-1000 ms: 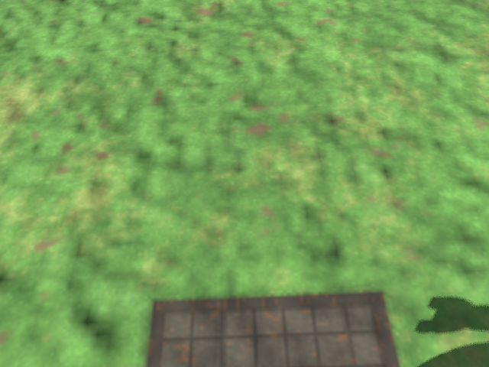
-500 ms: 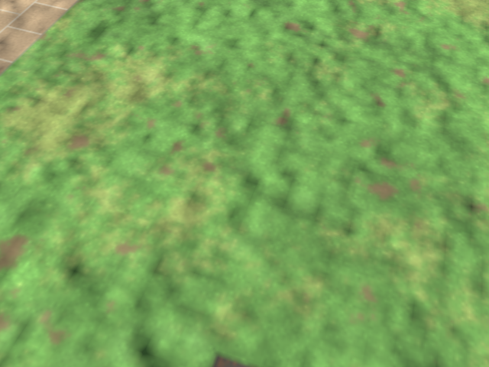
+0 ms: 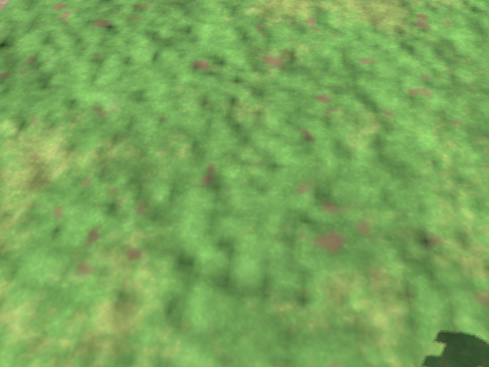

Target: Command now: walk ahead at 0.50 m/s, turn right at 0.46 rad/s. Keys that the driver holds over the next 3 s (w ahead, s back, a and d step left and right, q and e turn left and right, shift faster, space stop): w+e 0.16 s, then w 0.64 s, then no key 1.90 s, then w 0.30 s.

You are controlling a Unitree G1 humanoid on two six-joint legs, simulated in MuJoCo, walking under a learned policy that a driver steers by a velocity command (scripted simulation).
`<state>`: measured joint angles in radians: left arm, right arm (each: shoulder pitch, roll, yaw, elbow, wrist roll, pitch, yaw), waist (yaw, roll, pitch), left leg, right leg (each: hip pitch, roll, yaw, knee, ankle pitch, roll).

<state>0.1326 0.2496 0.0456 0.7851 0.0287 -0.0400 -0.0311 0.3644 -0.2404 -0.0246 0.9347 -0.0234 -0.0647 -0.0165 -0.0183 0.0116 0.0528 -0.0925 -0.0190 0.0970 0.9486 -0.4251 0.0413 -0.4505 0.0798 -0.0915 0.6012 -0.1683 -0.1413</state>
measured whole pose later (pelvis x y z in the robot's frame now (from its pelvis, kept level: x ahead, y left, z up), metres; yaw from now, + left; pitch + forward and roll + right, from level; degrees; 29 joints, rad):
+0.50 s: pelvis +0.29 +0.02 +0.01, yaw -11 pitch +1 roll +0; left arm 0.41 0.28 0.06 0.92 0.01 -0.06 0.00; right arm 0.08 -0.25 -0.01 0.75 -0.04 -0.08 0.01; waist 0.06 -0.01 0.04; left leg -0.44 -0.01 0.05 0.55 -0.11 0.06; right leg -0.06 0.11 0.12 0.69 -0.43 -0.08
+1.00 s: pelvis +0.53 -0.04 +0.01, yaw -11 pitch +0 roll +2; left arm 0.05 0.22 0.00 0.82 0.05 -0.08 -0.01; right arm 0.41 -0.22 -0.02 1.00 0.01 -0.07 -0.01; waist -0.06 -0.01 0.07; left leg -0.06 -0.05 0.03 0.63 -0.48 0.03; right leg -0.44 0.00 -0.06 0.53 -0.07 -0.08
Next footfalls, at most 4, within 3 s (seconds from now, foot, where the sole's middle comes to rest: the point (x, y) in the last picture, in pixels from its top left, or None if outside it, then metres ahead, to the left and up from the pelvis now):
0.46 left None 0.43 0.09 -0.75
0.96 right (304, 291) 0.66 -0.15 -0.75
1.34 left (231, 296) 0.65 0.06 -0.75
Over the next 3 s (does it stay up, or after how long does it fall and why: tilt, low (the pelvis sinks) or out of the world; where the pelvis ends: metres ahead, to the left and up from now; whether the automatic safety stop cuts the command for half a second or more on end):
stays up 0.68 -0.07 0.02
